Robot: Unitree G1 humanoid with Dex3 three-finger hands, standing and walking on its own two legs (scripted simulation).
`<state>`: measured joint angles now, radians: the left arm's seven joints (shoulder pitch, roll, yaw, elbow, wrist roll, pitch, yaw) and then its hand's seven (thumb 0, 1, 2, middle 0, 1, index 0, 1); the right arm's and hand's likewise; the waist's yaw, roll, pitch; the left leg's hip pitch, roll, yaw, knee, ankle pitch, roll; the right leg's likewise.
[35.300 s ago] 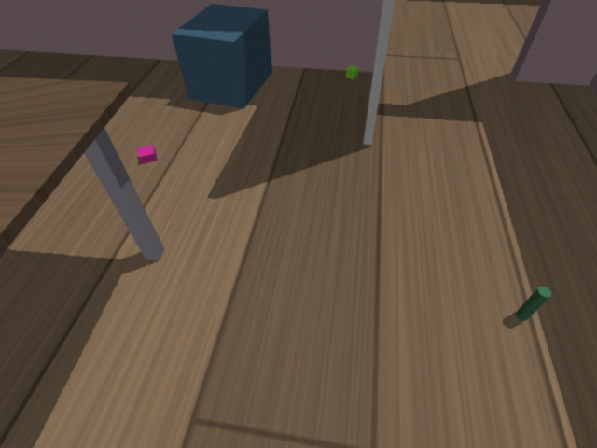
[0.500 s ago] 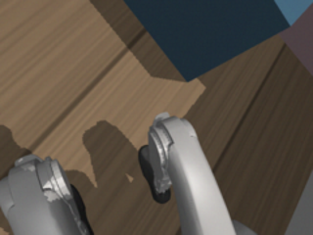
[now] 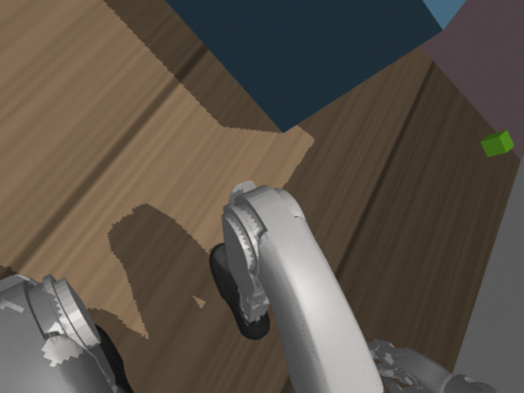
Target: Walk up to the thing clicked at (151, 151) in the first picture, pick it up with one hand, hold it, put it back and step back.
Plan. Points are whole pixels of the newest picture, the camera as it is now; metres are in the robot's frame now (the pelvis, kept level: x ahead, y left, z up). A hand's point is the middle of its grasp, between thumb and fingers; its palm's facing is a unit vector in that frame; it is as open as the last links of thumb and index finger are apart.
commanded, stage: approach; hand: left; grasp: from above
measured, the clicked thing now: out of the picture +0.43 +0.33 -0.29
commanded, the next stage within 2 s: go down in 0.06 s
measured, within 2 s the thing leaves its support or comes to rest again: neither
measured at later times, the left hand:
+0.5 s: hand out of the picture +0.42 +0.36 -0.16, palm faces +0.04 -0.41 -0.91, open 12.4 cm
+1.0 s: hand out of the picture +0.40 +0.37 +0.01, palm faces -0.03 -0.39 -0.92, open 12.5 cm
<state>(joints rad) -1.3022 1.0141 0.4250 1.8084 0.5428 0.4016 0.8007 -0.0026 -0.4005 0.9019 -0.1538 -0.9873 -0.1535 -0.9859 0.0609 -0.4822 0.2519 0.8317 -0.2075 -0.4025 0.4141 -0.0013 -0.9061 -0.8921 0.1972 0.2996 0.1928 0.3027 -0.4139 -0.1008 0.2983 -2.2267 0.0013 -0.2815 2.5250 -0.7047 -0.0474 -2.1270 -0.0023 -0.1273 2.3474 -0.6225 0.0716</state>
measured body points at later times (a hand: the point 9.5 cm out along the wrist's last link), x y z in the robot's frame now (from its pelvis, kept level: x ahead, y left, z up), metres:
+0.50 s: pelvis +0.00 +0.00 +0.02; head +0.25 +0.08 +0.38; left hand +0.42 +0.38 -0.11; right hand +0.04 -0.27 -0.06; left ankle +0.08 +0.13 -0.28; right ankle +0.13 -0.13 -0.28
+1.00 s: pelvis +0.01 -0.01 +0.09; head +0.21 +0.02 +0.50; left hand +0.40 +0.38 +0.06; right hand +0.10 -0.28 -0.04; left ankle +0.08 +0.13 -0.28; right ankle +0.13 -0.13 -0.28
